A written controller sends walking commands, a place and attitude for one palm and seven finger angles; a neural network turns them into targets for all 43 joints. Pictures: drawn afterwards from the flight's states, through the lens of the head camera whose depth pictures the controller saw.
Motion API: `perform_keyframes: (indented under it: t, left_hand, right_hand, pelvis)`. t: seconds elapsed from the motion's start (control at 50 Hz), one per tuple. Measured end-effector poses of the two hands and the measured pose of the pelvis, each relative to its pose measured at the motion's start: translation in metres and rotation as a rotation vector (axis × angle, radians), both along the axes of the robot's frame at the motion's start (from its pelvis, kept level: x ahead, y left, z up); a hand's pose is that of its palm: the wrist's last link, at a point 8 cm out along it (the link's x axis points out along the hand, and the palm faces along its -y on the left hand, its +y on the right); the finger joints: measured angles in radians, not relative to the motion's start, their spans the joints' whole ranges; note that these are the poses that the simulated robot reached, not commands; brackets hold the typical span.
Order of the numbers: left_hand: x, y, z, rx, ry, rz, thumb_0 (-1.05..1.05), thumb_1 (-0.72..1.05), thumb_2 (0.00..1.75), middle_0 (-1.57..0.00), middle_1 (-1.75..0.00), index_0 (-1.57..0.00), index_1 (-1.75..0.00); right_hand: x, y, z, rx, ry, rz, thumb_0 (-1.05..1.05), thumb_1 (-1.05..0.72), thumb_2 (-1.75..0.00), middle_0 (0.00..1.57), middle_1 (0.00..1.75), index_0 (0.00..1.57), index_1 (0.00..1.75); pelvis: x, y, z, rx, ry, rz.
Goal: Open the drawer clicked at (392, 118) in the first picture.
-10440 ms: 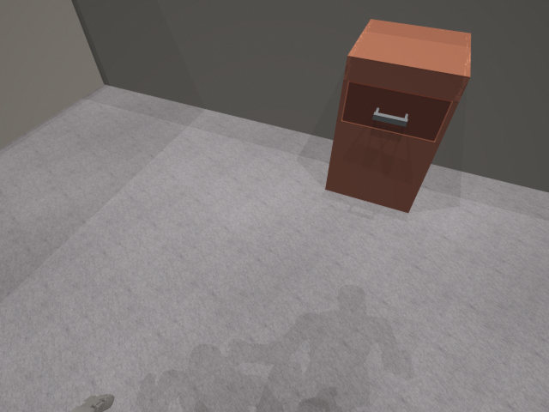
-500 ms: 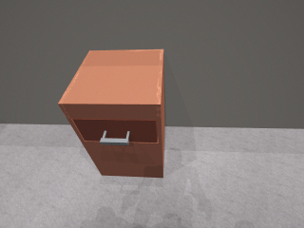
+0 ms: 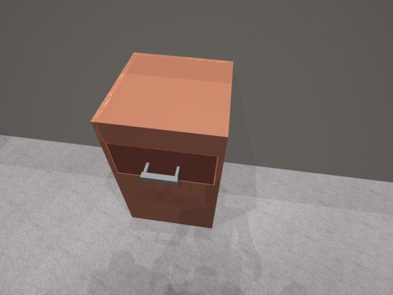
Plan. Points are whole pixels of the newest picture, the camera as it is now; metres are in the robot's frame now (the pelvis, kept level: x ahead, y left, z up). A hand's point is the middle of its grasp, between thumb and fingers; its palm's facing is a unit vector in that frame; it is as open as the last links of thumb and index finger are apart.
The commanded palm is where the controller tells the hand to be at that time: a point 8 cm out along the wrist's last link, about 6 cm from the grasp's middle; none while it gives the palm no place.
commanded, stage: come to a stop and stand still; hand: left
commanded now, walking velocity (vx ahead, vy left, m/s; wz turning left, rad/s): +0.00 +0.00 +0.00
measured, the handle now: (160, 173) +0.54 +0.19 -0.24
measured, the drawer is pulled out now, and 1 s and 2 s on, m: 0.00 0.00 0.00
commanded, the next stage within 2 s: look again from close up in 0.38 s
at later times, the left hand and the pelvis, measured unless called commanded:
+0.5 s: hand out of the picture +0.02 +0.19 -0.17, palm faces +0.02 -0.98 -0.20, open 7.4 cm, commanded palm none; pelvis +0.01 +0.01 +0.01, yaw -1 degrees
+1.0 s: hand out of the picture -0.02 +0.16 -0.17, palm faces +0.00 -0.98 -0.21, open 7.4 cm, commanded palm none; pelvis -0.02 -0.01 +0.00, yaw -1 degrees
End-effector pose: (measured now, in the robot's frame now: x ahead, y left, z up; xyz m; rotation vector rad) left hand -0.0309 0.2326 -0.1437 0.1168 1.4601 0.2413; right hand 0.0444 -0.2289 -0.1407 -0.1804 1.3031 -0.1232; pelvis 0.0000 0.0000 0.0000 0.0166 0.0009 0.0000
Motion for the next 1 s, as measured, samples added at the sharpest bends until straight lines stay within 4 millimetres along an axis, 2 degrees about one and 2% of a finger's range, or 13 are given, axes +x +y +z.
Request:
perform_keyframes:
  t: [0.1,0.18,0.28,0.4,0.5,0.62,0.78,1.0]
  left_hand:
    - [0.012,-0.001,-0.004,-0.038,-0.014,-0.019,0.01,0.91,0.9,-0.2,-0.3,-0.2,-0.3]
    - [0.026,-0.003,-0.004,-0.058,-0.033,-0.044,0.0,0.91,0.9,-0.2,-0.3,-0.2,-0.3]
    - [0.039,0.002,-0.004,-0.052,-0.05,-0.066,0.01,0.92,0.9,-0.2,-0.3,-0.2,-0.3]
    - [0.046,0.007,-0.001,-0.034,-0.065,-0.075,0.01,0.92,0.9,-0.2,-0.3,-0.2,-0.3]
    - [0.044,0.006,0.002,-0.018,-0.062,-0.089,0.01,0.91,0.9,-0.2,-0.3,-0.2,-0.3]
    - [0.036,0.008,0.004,0.007,-0.067,-0.125,0.0,0.91,0.9,-0.2,-0.3,-0.2,-0.3]
    - [0.031,0.0,0.008,0.026,-0.101,-0.124,0.0,0.91,0.9,-0.2,-0.3,-0.2,-0.3]
    - [0.012,-0.025,0.007,-0.009,-0.075,-0.115,0.01,0.91,0.9,-0.2,-0.3,-0.2,-0.3]
  right_hand:
    - [0.019,0.012,0.008,-0.017,-0.047,-0.002,0.0,-0.94,-0.9,0.2,0.3,0.2,0.3]
    - [0.022,0.017,0.01,-0.018,-0.063,-0.017,0.0,-0.93,-0.9,0.2,0.3,0.2,0.3]
    - [0.009,0.016,0.01,-0.029,-0.041,-0.041,0.0,-0.94,-0.89,0.2,0.3,0.2,0.3]
    - [-0.023,0.017,0.006,-0.023,0.044,-0.06,0.0,-0.93,-0.9,0.2,0.3,0.2,0.3]
    - [-0.051,0.022,0.002,0.006,0.11,-0.079,0.0,-0.92,-0.9,0.2,0.3,0.2,0.3]
    - [-0.067,0.026,-0.009,0.045,0.099,-0.074,0.0,-0.91,-0.9,0.2,0.3,0.2,0.3]
    - [-0.07,0.025,-0.018,0.083,0.058,-0.076,0.01,-0.91,-0.9,0.2,0.3,0.2,0.3]
    - [-0.08,0.001,-0.013,0.064,0.076,-0.068,0.01,-0.91,-0.9,0.2,0.29,0.2,0.3]
  pelvis:
    - [0.006,0.009,0.003,-0.009,-0.008,-0.009]
    - [0.009,0.014,0.004,-0.014,-0.012,-0.013]
    - [0.011,0.017,0.005,-0.015,-0.018,-0.015]
    - [0.011,0.016,0.006,-0.014,-0.022,-0.012]
    - [0.008,0.014,0.006,-0.016,-0.018,-0.011]
    - [-0.003,0.014,0.0,-0.019,-0.01,-0.013]
    - [-0.01,0.004,-0.003,-0.009,-0.038,-0.019]
    - [-0.019,-0.013,0.0,-0.002,-0.026,-0.023]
